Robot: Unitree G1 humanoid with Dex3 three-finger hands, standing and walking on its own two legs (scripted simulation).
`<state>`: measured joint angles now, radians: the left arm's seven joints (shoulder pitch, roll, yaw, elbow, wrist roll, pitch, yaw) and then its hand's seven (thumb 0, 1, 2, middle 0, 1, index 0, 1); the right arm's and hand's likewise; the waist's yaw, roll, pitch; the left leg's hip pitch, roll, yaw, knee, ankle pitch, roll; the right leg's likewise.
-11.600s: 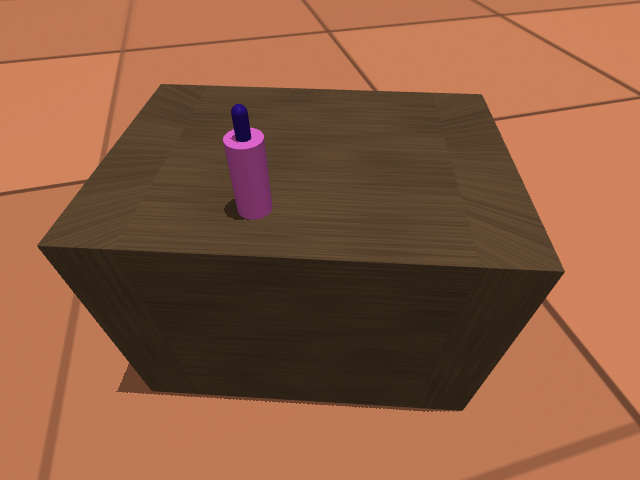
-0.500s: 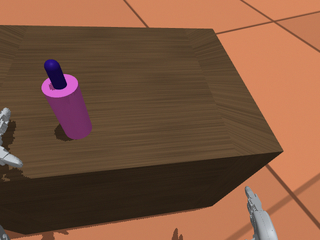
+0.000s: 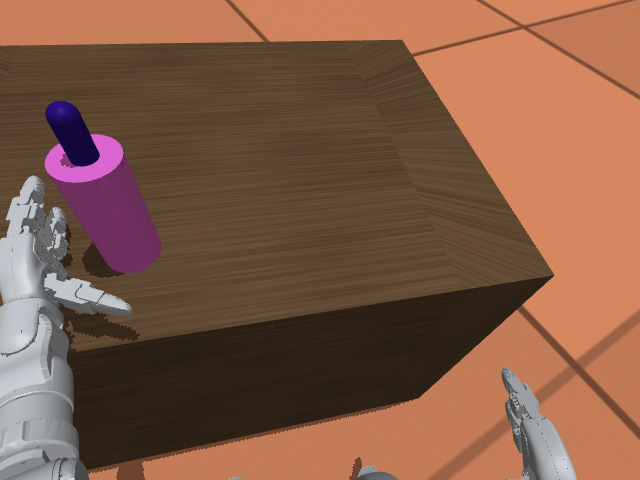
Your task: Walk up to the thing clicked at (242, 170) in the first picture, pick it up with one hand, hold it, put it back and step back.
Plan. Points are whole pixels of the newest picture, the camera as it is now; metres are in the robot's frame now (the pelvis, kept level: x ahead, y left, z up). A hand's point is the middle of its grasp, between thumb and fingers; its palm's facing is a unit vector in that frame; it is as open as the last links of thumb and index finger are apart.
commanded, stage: close in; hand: left
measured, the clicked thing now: (103, 192) +0.47 +0.22 +0.11
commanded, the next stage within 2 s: rest palm in 0.10 s
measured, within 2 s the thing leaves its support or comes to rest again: leaves its support in 1.32 s
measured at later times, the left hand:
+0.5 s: hand (103, 246) +0.43 +0.23 +0.06, palm faces +0.24 -0.97 +0.02, open 17.1 cm
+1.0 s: hand (114, 217) +0.47 +0.22 +0.07, palm faces +0.18 -0.98 +0.02, open 11.6 cm
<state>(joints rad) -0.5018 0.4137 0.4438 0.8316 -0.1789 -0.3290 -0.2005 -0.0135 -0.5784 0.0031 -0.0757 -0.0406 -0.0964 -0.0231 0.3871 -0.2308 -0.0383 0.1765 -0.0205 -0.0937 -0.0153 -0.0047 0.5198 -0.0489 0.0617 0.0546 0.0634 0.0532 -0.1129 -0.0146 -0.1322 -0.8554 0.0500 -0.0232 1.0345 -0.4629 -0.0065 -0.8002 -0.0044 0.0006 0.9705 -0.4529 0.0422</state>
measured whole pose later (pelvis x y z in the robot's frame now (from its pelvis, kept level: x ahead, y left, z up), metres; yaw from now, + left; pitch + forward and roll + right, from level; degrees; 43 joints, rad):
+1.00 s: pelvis +0.01 +0.01 +0.00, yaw -1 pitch +18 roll -3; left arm -0.64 0.41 0.39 0.92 -0.13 -0.31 -0.11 -0.01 -0.36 0.42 -0.78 -0.61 -0.79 -0.60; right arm 0.40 -0.23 -0.04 0.10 -0.02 -0.01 0.02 -0.01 0.50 -0.05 0.06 0.05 0.06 0.05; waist -0.13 0.00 -0.14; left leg -0.87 0.05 -0.01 1.03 -0.47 0.00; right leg -0.82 0.00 0.01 0.95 -0.45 0.05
